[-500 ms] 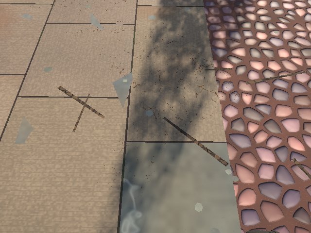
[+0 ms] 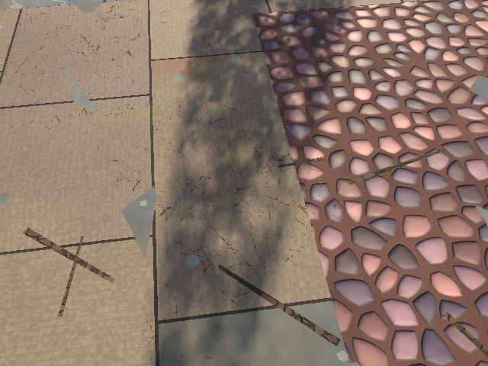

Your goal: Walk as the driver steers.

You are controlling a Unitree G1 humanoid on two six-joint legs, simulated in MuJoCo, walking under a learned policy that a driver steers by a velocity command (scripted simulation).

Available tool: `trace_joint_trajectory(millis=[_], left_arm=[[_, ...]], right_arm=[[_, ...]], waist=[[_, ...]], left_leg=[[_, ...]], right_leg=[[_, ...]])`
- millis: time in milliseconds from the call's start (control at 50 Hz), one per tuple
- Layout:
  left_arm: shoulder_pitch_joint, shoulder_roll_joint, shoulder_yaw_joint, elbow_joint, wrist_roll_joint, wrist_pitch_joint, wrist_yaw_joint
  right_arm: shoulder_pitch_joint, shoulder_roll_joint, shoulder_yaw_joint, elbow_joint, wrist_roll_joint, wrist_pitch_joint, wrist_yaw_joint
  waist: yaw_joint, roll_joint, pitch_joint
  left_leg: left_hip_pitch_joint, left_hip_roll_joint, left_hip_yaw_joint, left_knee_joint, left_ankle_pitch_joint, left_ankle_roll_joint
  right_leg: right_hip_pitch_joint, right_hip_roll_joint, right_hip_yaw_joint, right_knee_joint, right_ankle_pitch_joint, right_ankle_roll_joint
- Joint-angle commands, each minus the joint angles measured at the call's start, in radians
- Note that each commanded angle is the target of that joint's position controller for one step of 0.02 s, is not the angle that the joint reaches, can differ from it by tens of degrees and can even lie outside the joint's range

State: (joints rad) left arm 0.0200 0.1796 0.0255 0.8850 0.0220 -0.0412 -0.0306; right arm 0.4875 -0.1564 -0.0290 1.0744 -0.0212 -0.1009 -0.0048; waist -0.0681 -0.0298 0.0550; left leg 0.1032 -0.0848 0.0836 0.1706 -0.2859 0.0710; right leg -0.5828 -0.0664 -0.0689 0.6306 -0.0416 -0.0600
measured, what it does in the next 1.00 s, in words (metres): walks ahead: right foot, then left foot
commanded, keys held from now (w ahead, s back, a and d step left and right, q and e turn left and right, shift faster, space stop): w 1.00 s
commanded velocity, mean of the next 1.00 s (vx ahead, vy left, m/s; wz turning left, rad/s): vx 0.50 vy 0.00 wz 0.00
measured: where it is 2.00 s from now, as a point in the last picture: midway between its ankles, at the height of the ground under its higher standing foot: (236, 247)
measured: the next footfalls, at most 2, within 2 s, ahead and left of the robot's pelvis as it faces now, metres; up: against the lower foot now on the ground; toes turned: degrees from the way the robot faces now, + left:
right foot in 0.08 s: +0.22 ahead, -0.10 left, +0.00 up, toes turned -4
left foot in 0.66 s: +0.52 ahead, +0.07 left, +0.00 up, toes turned +4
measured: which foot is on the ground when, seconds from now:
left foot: down 0.00-0.08, up 0.10-0.64, down 0.66-1.00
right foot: up 0.00-0.06, down 0.08-0.66, up 0.68-1.00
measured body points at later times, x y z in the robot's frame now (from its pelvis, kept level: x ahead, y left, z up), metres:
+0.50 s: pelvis +0.26 -0.04 +0.01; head +0.28 -0.04 +0.46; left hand +0.18 +0.19 -0.13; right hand +0.42 -0.26 -0.13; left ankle +0.43 +0.11 -0.69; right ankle +0.18 -0.10 -0.74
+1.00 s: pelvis +0.53 +0.02 +0.01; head +0.54 +0.03 +0.46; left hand +0.64 +0.25 -0.13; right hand +0.47 -0.22 -0.13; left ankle +0.48 +0.07 -0.74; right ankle +0.65 -0.14 -0.67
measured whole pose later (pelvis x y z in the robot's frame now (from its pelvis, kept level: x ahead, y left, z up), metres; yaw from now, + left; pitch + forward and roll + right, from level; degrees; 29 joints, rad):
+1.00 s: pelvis +0.53 +0.02 +0.01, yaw +0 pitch +0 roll +1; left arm 0.15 0.21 0.05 0.94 0.03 -0.03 -0.03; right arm 0.44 -0.17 -0.04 1.06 -0.01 -0.09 0.00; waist -0.03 -0.04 0.03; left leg -0.02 -0.09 0.09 0.21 -0.19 0.10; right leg -0.64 -0.12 -0.01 0.89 -0.09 -0.03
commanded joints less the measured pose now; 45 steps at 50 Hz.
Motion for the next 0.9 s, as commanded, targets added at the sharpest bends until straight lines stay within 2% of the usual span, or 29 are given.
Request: trace_joint_trajectory(millis=[20,40,60,80,100,120,140,160,180,220,280,300,340,440,520,560,600,620,640,660,680,700,720,740,760,800,840,880,900], left_arm=[[-0.055,0.076,0.019,-0.073,-0.001,-0.025,0.005],[0.006,0.085,0.026,-0.055,-0.001,-0.03,0.011],[0.128,0.099,0.037,-0.015,0.001,-0.037,0.018],[0.302,0.13,0.053,0.044,0.013,-0.047,0.028],[0.467,0.223,0.078,0.071,0.041,-0.054,0.039],[0.481,0.279,0.092,0.075,0.035,-0.044,0.029],[0.387,0.23,0.083,0.067,-0.002,-0.034,0.022],[0.289,0.167,0.065,0.051,-0.01,-0.037,0.019],[0.242,0.119,0.052,0.047,-0.006,-0.044,0.015],[0.249,0.064,0.034,0.073,-0.01,-0.055,0.024],[0.332,0.097,0.036,0.108,-0.014,-0.074,0.03],[0.35,0.11,0.038,0.113,-0.014,-0.075,0.031],[0.39,0.111,0.034,0.122,-0.014,-0.073,0.031],[0.479,0.104,0.024,0.143,-0.013,-0.071,0.034],[0.542,0.108,0.022,0.168,-0.004,-0.067,0.043],[0.548,0.116,0.025,0.178,0.002,-0.064,0.049],[0.519,0.129,0.028,0.178,0.005,-0.062,0.053],[0.502,0.139,0.032,0.177,0.006,-0.061,0.055],[0.486,0.147,0.034,0.178,0.004,-0.057,0.053],[0.469,0.14,0.03,0.169,-0.003,-0.056,0.051],[0.488,0.082,0.013,0.13,-0.029,-0.057,0.043],[0.58,0.046,0.015,0.134,-0.044,-0.054,0.037],[0.484,0.117,0.035,0.126,-0.017,-0.047,0.04],[0.403,0.109,0.035,0.099,-0.011,-0.052,0.034],[0.371,0.09,0.034,0.096,-0.009,-0.053,0.03],[0.397,0.06,0.032,0.105,0.013,-0.029,0.019],[0.385,0.05,0.034,0.099,0.016,-0.012,0.009],[0.312,0.055,0.035,0.073,0.016,0.0,0.004],[0.263,0.061,0.035,0.056,0.015,0.003,0.003]], right_arm=[[0.048,-0.151,-0.027,-0.011,-0.007,-0.002,-0.014],[0.031,-0.161,-0.03,-0.011,-0.008,-0.001,-0.015],[0.016,-0.17,-0.033,-0.011,-0.007,0.003,-0.015],[0.001,-0.163,-0.03,-0.019,-0.001,0.006,-0.012],[0.016,-0.109,-0.014,-0.057,0.023,0.005,-0.005],[0.114,-0.063,-0.012,-0.055,0.045,0.007,0.001],[0.023,-0.138,-0.033,-0.061,0.019,0.013,-0.002],[-0.06,-0.131,-0.033,-0.089,0.012,0.008,0.004],[-0.096,-0.114,-0.032,-0.094,0.009,0.007,0.007],[-0.075,-0.083,-0.031,-0.085,-0.014,0.031,0.018],[-0.113,-0.071,-0.033,-0.1,-0.019,0.055,0.031],[-0.156,-0.075,-0.033,-0.115,-0.019,0.061,0.033],[-0.251,-0.086,-0.033,-0.147,-0.015,0.066,0.036],[-0.436,-0.075,-0.02,-0.208,-0.002,0.061,0.038],[-0.537,-0.078,-0.013,-0.244,0.0,0.054,0.036],[-0.562,-0.087,-0.014,-0.261,-0.001,0.047,0.035],[-0.524,-0.097,-0.02,-0.258,0.0,0.037,0.03],[-0.458,-0.109,-0.027,-0.239,0.0,0.032,0.024],[-0.331,-0.124,-0.038,-0.197,-0.002,0.025,0.016],[-0.157,-0.157,-0.055,-0.14,-0.016,0.015,0.006],[0.005,-0.254,-0.08,-0.115,-0.043,0.01,-0.005],[0.001,-0.301,-0.092,-0.114,-0.032,0.02,0.008],[-0.1,-0.251,-0.083,-0.123,0.004,0.029,0.015],[-0.196,-0.185,-0.063,-0.14,0.011,0.027,0.018],[-0.239,-0.138,-0.049,-0.142,0.008,0.02,0.021],[-0.228,-0.088,-0.032,-0.116,0.01,0.008,0.012],[-0.165,-0.108,-0.032,-0.089,0.011,-0.006,0.007],[-0.127,-0.138,-0.036,-0.076,0.013,-0.011,0.006],[-0.107,-0.14,-0.035,-0.072,0.013,-0.01,0.005]], waist=[[0.043,0.102,0.054],[0.072,0.11,0.022],[0.123,0.103,-0.04],[0.191,0.074,-0.134],[0.227,-0.047,-0.269],[0.178,-0.2,-0.355],[0.15,-0.054,-0.247],[0.119,-0.02,-0.112],[0.093,0.009,-0.055],[0.044,-0.02,-0.028],[0.03,-0.02,-0.015],[0.033,-0.02,-0.002],[0.052,-0.021,0.025],[0.098,-0.029,0.046],[0.127,-0.038,0.06],[0.125,-0.039,0.067],[0.092,-0.043,0.05],[0.062,-0.052,0.015],[0.009,-0.042,-0.05],[-0.059,-0.015,-0.144],[-0.09,0.116,-0.28],[-0.036,0.251,-0.351],[-0.006,0.107,-0.227],[0.022,0.075,-0.098],[0.05,0.05,-0.041],[0.097,0.08,-0.02],[0.107,0.08,-0.022],[0.104,0.079,0.001],[0.095,0.08,0.016]], left_leg=[[0.03,0.316,-0.111,0.068,0.712,0.116],[0.026,0.311,-0.098,0.144,0.847,0.104],[0.013,0.292,-0.08,0.284,0.931,0.09],[-0.093,0.251,-0.048,0.484,0.839,0.07],[-0.363,0.177,-0.001,0.81,0.469,0.038],[-0.644,0.002,-0.028,1.112,-0.262,0.016],[-0.722,0.07,-0.141,1.162,-0.184,0.032],[-0.737,0.11,-0.134,1.12,-0.086,0.033],[-0.703,0.143,-0.129,1.061,-0.026,0.032],[-0.616,0.172,-0.12,0.983,0.011,0.012],[-0.639,0.178,-0.09,0.93,0.055,-0.014],[-0.674,0.187,-0.082,0.904,0.089,-0.022],[-0.746,0.199,-0.067,0.833,0.159,-0.037],[-0.768,0.177,-0.027,0.597,0.281,-0.051],[-0.77,0.149,-0.004,0.476,0.275,-0.028],[-0.765,0.139,-0.004,0.435,0.224,-0.006],[-0.676,0.108,0.01,0.387,0.15,0.027],[-0.577,0.075,0.024,0.368,0.115,0.045],[-0.43,0.041,0.038,0.318,0.124,0.066],[-0.188,0.073,0.001,0.284,0.168,0.097],[0.106,0.333,-0.312,0.266,0.079,0.173],[0.227,0.532,-0.739,0.134,0.091,0.288],[0.104,0.471,-0.664,0.102,-0.007,0.251],[-0.051,0.434,-0.52,0.064,0.009,0.216],[-0.155,0.381,-0.422,0.025,0.079,0.179],[-0.258,0.31,-0.291,-0.011,0.187,0.131],[-0.265,0.294,-0.242,-0.022,0.294,0.134],[-0.259,0.283,-0.207,-0.047,0.305,0.135],[-0.247,0.277,-0.197,-0.059,0.309,0.133]], right_leg=[[0.008,0.036,-0.019,-0.068,-0.086,-0.04],[0.104,0.067,-0.032,-0.089,-0.124,-0.057],[0.247,0.102,-0.047,-0.135,-0.122,-0.077],[0.48,0.084,-0.023,-0.172,-0.083,-0.105],[0.774,-0.166,0.272,-0.187,-0.168,-0.178],[0.921,-0.38,0.712,-0.315,-0.167,-0.297],[0.812,-0.321,0.662,-0.353,-0.251,-0.26],[0.659,-0.287,0.515,-0.386,-0.23,-0.226],[0.553,-0.237,0.417,-0.424,-0.155,-0.19],[0.441,-0.166,0.285,-0.462,-0.05,-0.143],[0.428,-0.142,0.213,-0.488,0.069,-0.146],[0.431,-0.136,0.198,-0.503,0.066,-0.145],[0.455,-0.126,0.177,-0.523,0.082,-0.139],[0.529,-0.106,0.124,-0.519,0.197,-0.119],[0.646,-0.132,0.112,-0.485,0.28,-0.133],[0.704,-0.157,0.114,-0.452,0.342,-0.14],[0.724,-0.166,0.094,-0.378,0.513,-0.127],[0.72,-0.161,0.082,-0.299,0.651,-0.114],[0.705,-0.141,0.064,-0.154,0.726,-0.1],[0.585,-0.103,0.035,0.048,0.614,-0.08],[0.309,-0.022,-0.015,0.382,0.216,-0.047],[0.04,0.15,0.022,0.667,-0.507,-0.028],[-0.033,0.077,0.124,0.71,-0.417,-0.044],[-0.044,0.038,0.119,0.665,-0.322,-0.045],[-0.008,0.005,0.114,0.604,-0.266,-0.043],[0.077,-0.024,0.105,0.524,-0.229,-0.022],[0.076,-0.025,0.084,0.494,-0.208,-0.005],[0.01,-0.04,0.067,0.445,-0.151,0.013],[-0.029,-0.047,0.06,0.411,-0.116,0.021]])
